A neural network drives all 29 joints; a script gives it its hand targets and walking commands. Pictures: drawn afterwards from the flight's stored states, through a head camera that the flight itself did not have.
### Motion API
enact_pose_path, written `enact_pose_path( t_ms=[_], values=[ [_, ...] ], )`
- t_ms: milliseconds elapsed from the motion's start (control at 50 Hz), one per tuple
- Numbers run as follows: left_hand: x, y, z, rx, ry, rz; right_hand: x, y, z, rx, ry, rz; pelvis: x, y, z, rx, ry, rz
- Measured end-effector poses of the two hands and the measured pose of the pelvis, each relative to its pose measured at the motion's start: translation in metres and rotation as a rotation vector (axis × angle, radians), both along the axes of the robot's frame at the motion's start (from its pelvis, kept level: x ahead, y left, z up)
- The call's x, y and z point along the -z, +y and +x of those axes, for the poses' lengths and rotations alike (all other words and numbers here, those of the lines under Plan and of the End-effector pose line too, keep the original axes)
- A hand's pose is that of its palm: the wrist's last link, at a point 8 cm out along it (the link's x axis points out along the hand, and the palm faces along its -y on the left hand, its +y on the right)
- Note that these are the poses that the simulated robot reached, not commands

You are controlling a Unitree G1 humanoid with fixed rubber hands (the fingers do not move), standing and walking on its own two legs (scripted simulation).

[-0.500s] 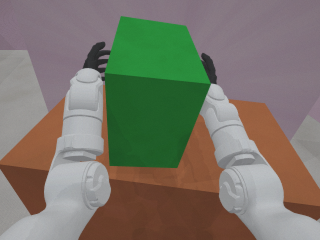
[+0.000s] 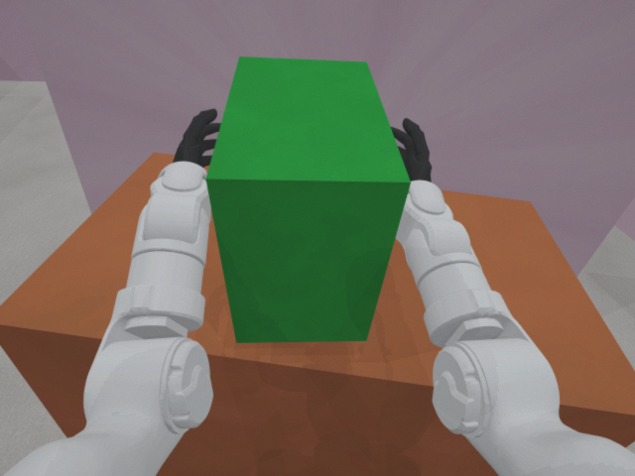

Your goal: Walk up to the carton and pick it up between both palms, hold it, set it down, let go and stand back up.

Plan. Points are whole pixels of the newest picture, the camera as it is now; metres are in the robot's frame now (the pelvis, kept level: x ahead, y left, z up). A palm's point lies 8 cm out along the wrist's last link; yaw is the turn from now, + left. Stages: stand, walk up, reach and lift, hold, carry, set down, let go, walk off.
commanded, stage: set down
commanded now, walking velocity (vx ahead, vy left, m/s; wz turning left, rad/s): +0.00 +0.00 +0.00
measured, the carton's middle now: (303, 199) +0.44 -0.01 +0.18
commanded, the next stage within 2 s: none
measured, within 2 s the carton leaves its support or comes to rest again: rests again in 1.68 s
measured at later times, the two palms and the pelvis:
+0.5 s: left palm (192, 190) +0.42 +0.14 +0.21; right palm (400, 199) +0.40 -0.13 +0.21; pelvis +0.00 +0.00 +0.00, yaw +0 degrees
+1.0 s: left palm (193, 200) +0.43 +0.14 +0.18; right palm (394, 209) +0.41 -0.13 +0.19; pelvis +0.00 +0.00 +0.00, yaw -1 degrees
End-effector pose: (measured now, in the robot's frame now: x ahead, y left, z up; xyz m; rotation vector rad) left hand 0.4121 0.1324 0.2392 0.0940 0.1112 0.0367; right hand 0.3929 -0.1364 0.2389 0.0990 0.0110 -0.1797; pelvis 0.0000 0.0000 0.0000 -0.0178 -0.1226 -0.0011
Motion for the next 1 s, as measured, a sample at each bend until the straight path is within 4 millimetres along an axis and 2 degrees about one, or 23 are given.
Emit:
enact_pose_path(
  t_ms=[140, 240, 400, 480, 620, 760, 1000],
  values=[
    [0.005, 0.0, 0.007, 0.004, 0.065, -0.01, 0.005, -0.001, 0.006, -0.001, 0.063, -0.018, -0.001, -0.001, -0.001, 0.002, 0.012, 0.01],
    [0.007, 0.005, 0.008, -0.003, 0.038, -0.004, 0.007, 0.005, 0.009, -0.008, 0.035, -0.02, -0.001, -0.001, 0.001, 0.006, 0.022, 0.008],
    [0.035, 0.008, 0.013, 0.006, 0.11, -0.02, 0.029, 0.008, 0.013, 0.001, 0.105, -0.015, -0.001, -0.002, 0.001, 0.0, 0.047, 0.009],
    [0.034, 0.005, 0.012, 0.0, 0.067, -0.008, 0.03, 0.005, 0.012, 0.001, 0.06, -0.003, -0.001, -0.001, 0.003, 0.006, 0.052, 0.003],
    [0.041, -0.003, 0.015, 0.023, 0.122, -0.024, 0.034, -0.002, 0.009, 0.023, 0.113, -0.02, -0.001, -0.001, 0.001, 0.003, 0.055, 0.007],
    [0.035, -0.002, 0.016, 0.018, 0.094, -0.023, 0.027, -0.002, 0.011, 0.02, 0.083, -0.006, -0.001, 0.0, 0.0, 0.017, 0.063, 0.008],
    [0.056, 0.006, 0.021, 0.008, 0.129, -0.059, 0.051, 0.006, 0.017, 0.015, 0.115, -0.008, -0.002, 0.0, 0.003, 0.017, 0.072, 0.012]
  ],
)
